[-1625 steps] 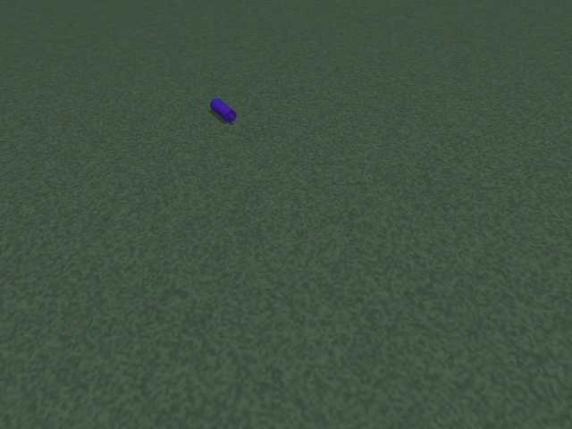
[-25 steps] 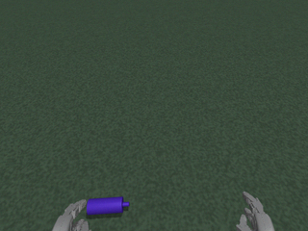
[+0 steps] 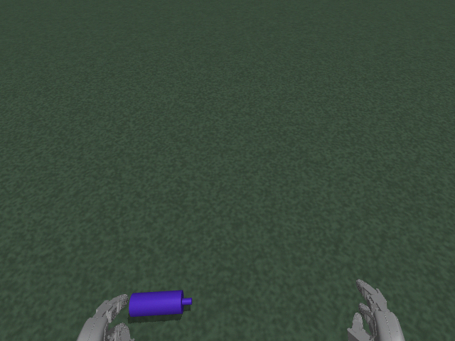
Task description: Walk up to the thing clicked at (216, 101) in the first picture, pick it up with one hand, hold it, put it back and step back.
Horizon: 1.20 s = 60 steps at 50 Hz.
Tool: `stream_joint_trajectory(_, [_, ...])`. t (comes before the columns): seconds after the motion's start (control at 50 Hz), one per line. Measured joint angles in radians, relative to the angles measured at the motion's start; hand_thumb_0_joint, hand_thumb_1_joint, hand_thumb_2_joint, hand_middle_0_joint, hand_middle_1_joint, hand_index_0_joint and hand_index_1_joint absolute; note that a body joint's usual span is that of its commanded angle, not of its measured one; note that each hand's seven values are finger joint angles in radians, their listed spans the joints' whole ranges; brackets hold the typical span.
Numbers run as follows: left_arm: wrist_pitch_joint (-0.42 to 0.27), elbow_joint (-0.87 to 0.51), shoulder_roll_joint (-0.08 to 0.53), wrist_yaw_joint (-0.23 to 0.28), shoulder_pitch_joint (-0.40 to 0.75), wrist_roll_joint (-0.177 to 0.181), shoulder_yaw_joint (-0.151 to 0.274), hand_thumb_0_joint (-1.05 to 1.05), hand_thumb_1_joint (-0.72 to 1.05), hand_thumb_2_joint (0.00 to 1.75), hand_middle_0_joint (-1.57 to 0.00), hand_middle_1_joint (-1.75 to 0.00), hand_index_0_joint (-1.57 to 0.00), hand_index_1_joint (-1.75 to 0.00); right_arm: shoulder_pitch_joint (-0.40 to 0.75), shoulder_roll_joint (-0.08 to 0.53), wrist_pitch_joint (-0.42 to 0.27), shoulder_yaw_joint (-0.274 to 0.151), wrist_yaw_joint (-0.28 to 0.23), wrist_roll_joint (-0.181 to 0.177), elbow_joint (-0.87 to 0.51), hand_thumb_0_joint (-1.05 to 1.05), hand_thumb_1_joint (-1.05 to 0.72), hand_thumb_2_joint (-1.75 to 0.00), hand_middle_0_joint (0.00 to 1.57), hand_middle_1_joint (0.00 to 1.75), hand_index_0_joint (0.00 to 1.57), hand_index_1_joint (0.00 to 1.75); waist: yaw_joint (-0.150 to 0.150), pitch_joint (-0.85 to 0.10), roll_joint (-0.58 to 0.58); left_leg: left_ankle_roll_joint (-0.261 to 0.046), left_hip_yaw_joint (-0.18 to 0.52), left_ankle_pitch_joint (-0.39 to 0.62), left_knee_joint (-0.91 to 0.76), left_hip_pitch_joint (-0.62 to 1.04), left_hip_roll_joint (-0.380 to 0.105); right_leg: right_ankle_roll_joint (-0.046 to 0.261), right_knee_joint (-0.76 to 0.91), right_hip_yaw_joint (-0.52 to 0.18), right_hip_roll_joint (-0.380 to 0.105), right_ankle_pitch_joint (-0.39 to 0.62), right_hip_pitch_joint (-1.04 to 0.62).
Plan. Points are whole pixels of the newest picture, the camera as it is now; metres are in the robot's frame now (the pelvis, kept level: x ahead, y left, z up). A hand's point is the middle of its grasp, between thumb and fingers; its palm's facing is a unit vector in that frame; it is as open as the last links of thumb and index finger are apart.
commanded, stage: home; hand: left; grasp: from above
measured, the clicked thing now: (162, 302) +0.42 +0.28 -0.67
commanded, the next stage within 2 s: stand in 0.68 s
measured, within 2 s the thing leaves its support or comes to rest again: neither
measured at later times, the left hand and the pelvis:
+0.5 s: hand out of the picture +0.16 +0.18 -0.05, palm faces +0.04 -0.98 -0.20, open 7.4 cm; pelvis +0.00 +0.00 +0.00, yaw +0 degrees
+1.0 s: hand out of the picture +0.13 +0.23 -0.10, palm faces +0.02 -0.94 -0.33, open 7.4 cm; pelvis -0.01 +0.00 +0.02, yaw +0 degrees
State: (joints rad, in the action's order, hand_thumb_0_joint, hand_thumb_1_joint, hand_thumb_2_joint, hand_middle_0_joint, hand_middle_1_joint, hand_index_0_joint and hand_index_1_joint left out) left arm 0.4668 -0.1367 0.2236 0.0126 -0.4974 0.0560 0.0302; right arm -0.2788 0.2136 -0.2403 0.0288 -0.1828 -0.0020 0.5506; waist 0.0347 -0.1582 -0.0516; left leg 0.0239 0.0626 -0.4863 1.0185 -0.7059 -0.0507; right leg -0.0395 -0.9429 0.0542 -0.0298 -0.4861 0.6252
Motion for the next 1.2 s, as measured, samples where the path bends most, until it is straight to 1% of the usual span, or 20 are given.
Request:
stream_joint_trajectory(0.36, [-0.001, 0.006, -0.001, 0.0, 0.002, 0.0, 0.0, 0.01, 0.9, 0.9, -0.2, -0.3, -0.2, -0.3, -0.001, 0.008, 0.01, -0.01, 0.002, -0.001, -0.009, 0.02, -0.9, -0.9, 0.2, 0.3, 0.2, 0.3, 0.004, 0.001, 0.001, 0.003, 0.001, 0.0, -0.002, 0.004, -0.001, 0.003, -0.001, 0.001, 0.002, -0.002, -0.003])
stream_joint_trajectory(0.78, [-0.003, -0.006, 0.003, 0.002, -0.001, 0.003, 0.0, 0.01, 0.9, 0.9, -0.2, -0.29, -0.2, -0.29, -0.005, 0.002, 0.012, -0.005, 0.001, -0.005, -0.014, 0.02, -0.9, -0.9, 0.2, 0.3, 0.2, 0.3, 0.003, 0.001, -0.001, 0.0, 0.0, -0.003, 0.006, -0.007, -0.001, 0.0, -0.006, -0.002, 0.002, -0.002, 0.008])
stream_joint_trajectory(0.8, [-0.055, 0.044, 0.009, 0.007, 0.027, -0.019, -0.012, 0.01, 0.9, 0.9, -0.2, -0.29, -0.2, -0.29, 0.008, 0.002, 0.018, -0.014, 0.01, 0.023, 0.005, 0.01, -0.9, -0.9, 0.2, 0.3, 0.2, 0.3, -0.004, 0.03, 0.005, -0.002, -0.003, 0.0, 0.0, 0.017, 0.002, 0.0, -0.004, -0.004, -0.001, -0.002, -0.014])
stream_joint_trajectory(0.82, [-0.129, 0.136, 0.019, 0.011, 0.079, -0.044, -0.025, 0.01, 0.9, 0.9, -0.2, -0.3, -0.21, -0.3, 0.03, 0.009, 0.041, -0.018, 0.03, 0.051, 0.044, 0.01, -0.9, -0.9, 0.2, 0.3, 0.2, 0.3, -0.018, 0.066, 0.018, -0.005, -0.01, 0.008, -0.017, 0.052, 0.008, 0.002, 0.003, -0.01, -0.008, 0.001, -0.044])
stream_joint_trajectory(0.84, [-0.193, 0.236, 0.028, 0.014, 0.131, -0.066, -0.031, 0.01, 0.9, 0.9, -0.2, -0.3, -0.21, -0.3, 0.053, 0.02, 0.075, -0.016, 0.054, 0.073, 0.088, 0.01, -0.9, -0.9, 0.2, 0.3, 0.2, 0.3, -0.032, 0.093, 0.032, -0.008, -0.02, 0.018, -0.038, 0.084, 0.015, 0.003, 0.011, -0.018, -0.015, 0.005, -0.068])
stream_joint_trajectory(0.86, [-0.24, 0.327, 0.036, 0.015, 0.174, -0.082, -0.032, 0.01, 0.9, 0.9, -0.2, -0.3, -0.21, -0.3, 0.073, 0.032, 0.108, -0.012, 0.08, 0.087, 0.127, 0.01, -0.9, -0.9, 0.2, 0.3, 0.2, 0.3, -0.042, 0.112, 0.044, -0.01, -0.027, 0.029, -0.059, 0.11, 0.021, 0.004, 0.021, -0.023, -0.021, 0.01, -0.087])
stream_joint_trajectory(0.88, [-0.276, 0.407, 0.043, 0.016, 0.21, -0.091, -0.029, 0.01, 0.9, 0.9, -0.2, -0.3, -0.21, -0.3, 0.089, 0.043, 0.135, -0.012, 0.101, 0.093, 0.159, 0.01, -0.9, -0.9, 0.2, 0.3, 0.2, 0.3, -0.048, 0.13, 0.051, -0.011, -0.03, 0.038, -0.079, 0.133, 0.025, 0.003, 0.034, -0.026, -0.026, 0.017, -0.106])
stream_joint_trajectory(0.92, [-0.325, 0.532, 0.058, 0.015, 0.255, -0.1, -0.021, 0.01, 0.9, 0.9, -0.2, -0.3, -0.21, -0.3, 0.107, 0.056, 0.167, -0.022, 0.135, 0.083, 0.206, 0.01, -0.9, -0.9, 0.2, 0.3, 0.2, 0.3, -0.055, 0.161, 0.063, -0.014, -0.039, 0.056, -0.117, 0.176, 0.033, -0.001, 0.06, -0.033, -0.034, 0.029, -0.143])
stream_joint_trajectory(0.98, [-0.367, 0.663, 0.074, 0.016, 0.274, -0.097, -0.001, 0.01, 0.9, 0.9, -0.2, -0.3, -0.21, -0.3, 0.111, 0.068, 0.189, -0.047, 0.162, 0.065, 0.248, 0.01, -0.9, -0.9, 0.2, 0.3, 0.2, 0.3, -0.059, 0.186, 0.072, -0.017, -0.05, 0.077, -0.165, 0.225, 0.038, -0.006, 0.098, -0.042, -0.039, 0.048, -0.184])
stream_joint_trajectory(1.06, [-0.401, 0.811, 0.081, 0.018, 0.27, -0.098, 0.015, 0.01, 0.9, 0.9, -0.2, -0.3, -0.21, -0.3, 0.102, 0.08, 0.208, -0.073, 0.172, 0.06, 0.3, 0.01, -0.9, -0.9, 0.2, 0.3, 0.2, 0.3, -0.055, 0.195, 0.066, -0.022, -0.052, 0.094, -0.214, 0.279, 0.038, -0.011, 0.157, -0.041, -0.04, 0.072, -0.241])
stream_joint_trajectory(1.14, [-0.423, 0.926, 0.078, 0.018, 0.257, -0.097, 0.019, 0.01, 0.9, 0.9, -0.2, -0.3, -0.21, -0.3, 0.091, 0.084, 0.22, -0.083, 0.17, 0.059, 0.348, 0.01, -0.9, -0.9, 0.2, 0.3, 0.2, 0.3, -0.055, 0.197, 0.056, -0.025, -0.052, 0.112, -0.264, 0.332, 0.039, -0.016, 0.219, -0.038, -0.04, 0.097, -0.3])
stream_joint_trajectory(1.2, [-0.433, 0.992, 0.073, 0.018, 0.253, -0.092, 0.018, 0.01, 0.9, 0.9, -0.2, -0.3, -0.21, -0.3, 0.089, 0.08, 0.225, -0.082, 0.167, 0.055, 0.381, 0.01, -0.9, -0.9, 0.2, 0.3, 0.2, 0.3, -0.057, 0.202, 0.053, -0.028, -0.055, 0.132, -0.307, 0.371, 0.041, -0.018, 0.266, -0.038, -0.041, 0.119, -0.34])
